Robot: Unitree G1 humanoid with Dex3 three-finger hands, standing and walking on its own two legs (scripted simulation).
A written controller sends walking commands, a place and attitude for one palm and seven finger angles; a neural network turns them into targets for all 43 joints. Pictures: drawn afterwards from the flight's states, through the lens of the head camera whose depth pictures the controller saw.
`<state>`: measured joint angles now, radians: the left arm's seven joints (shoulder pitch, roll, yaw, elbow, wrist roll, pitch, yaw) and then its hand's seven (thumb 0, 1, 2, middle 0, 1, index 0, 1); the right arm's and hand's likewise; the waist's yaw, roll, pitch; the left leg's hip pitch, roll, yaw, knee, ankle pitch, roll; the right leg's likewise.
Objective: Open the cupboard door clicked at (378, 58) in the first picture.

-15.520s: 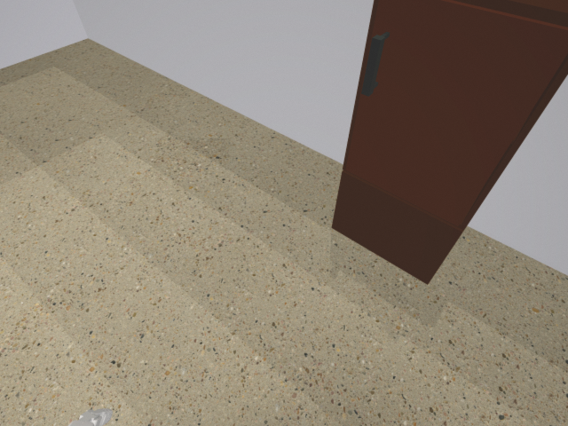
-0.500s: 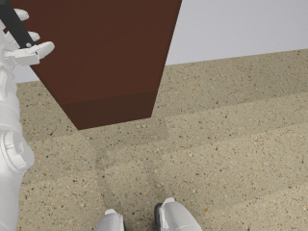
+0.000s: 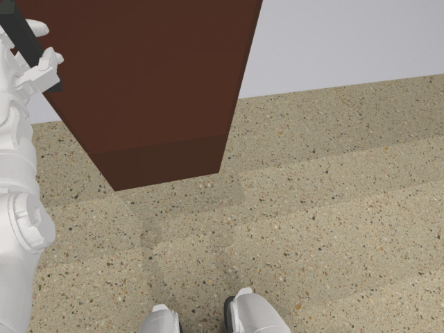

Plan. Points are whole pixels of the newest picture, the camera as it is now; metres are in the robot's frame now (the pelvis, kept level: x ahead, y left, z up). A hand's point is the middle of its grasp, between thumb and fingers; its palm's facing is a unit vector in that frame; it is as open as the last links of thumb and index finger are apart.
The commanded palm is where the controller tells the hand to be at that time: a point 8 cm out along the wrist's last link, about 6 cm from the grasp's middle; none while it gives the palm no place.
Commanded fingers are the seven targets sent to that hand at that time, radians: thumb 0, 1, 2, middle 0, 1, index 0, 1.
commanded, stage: pull the door open along its arc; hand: left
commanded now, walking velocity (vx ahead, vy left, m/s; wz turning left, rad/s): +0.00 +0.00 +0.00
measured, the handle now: (34, 44) +0.59 +0.25 +0.10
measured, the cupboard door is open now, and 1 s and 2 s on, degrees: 0 16 41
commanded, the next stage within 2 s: open thumb and fingers to let go in 1.54 s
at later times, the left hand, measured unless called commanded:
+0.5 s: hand (69, 118) +0.45 +0.18 +0.09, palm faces +0.23 -0.97 +0.06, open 6.3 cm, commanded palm +0.42 +0.22 +0.09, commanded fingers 0.00 0.90 0.90 -0.40 -1.35 -0.40 -1.35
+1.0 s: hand (81, 114) +0.46 +0.17 +0.09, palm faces +0.55 -0.83 -0.01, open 5.9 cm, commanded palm +0.39 +0.19 +0.09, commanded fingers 0.00 0.90 0.90 -0.40 -1.35 -0.40 -1.35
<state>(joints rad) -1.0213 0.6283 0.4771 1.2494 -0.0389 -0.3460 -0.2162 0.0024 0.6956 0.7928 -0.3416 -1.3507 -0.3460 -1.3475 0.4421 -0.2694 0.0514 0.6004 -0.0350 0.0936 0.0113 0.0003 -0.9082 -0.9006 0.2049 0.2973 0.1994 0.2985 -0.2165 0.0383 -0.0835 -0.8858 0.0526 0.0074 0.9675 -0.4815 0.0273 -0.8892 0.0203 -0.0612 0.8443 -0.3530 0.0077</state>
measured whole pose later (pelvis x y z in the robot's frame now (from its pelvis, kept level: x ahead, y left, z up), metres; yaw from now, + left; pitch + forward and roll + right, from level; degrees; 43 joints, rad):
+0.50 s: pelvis +0.01 +0.00 +0.02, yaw +0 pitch +17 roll -2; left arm -0.51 0.21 0.31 0.66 -0.15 -0.30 0.04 0.00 0.65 0.75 -0.33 -1.33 -0.34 -1.30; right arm 0.35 -0.25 0.00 0.56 -0.01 0.06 0.04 0.00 -0.91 -0.90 0.20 0.30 0.20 0.30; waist -0.08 0.04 -0.13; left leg -0.69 0.03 0.03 0.85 -0.46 0.03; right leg -0.71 0.00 -0.03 0.77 -0.35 0.01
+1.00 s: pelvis -0.02 -0.02 +0.01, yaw +2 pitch +17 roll -1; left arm -0.76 0.19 0.36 1.01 0.04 -0.42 0.47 -0.02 0.72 0.82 -0.36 -1.35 -0.33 -1.34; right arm 0.39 -0.23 -0.02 0.73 -0.09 -0.01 0.02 0.01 -0.91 -0.90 0.20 0.30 0.20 0.30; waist -0.11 0.03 -0.12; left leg -0.75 0.03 0.00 0.88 -0.42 0.00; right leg -0.78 0.00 -0.07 0.83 -0.34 -0.02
